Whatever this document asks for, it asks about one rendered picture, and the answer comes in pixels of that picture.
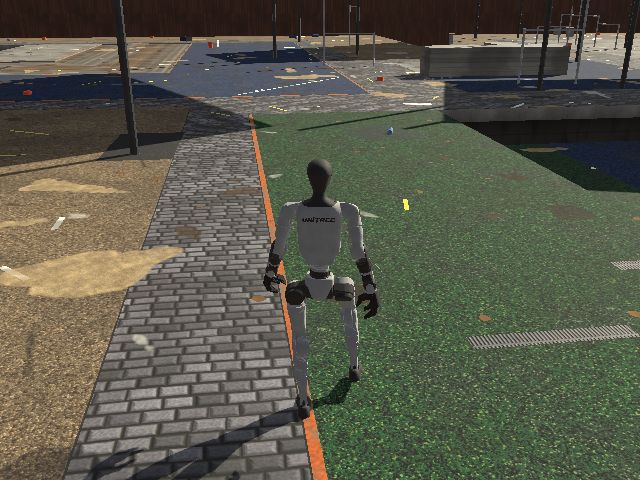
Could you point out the robot head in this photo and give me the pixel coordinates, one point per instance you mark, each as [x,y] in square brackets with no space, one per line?
[319,172]

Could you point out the robot left hand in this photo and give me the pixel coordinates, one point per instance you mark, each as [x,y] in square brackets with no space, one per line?
[267,282]

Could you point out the robot right forearm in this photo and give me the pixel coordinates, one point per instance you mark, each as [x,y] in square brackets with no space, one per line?
[366,273]

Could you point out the right robot upper arm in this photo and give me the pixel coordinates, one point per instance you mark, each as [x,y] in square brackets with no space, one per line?
[352,213]

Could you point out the left robot upper arm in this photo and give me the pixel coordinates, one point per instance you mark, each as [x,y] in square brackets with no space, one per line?
[287,213]

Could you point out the robot left shin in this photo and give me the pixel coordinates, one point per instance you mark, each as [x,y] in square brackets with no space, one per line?
[301,373]

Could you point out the robot left forearm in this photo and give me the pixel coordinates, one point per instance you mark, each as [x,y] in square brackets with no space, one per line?
[273,263]

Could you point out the robot right hand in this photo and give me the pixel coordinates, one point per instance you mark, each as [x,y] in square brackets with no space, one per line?
[373,305]

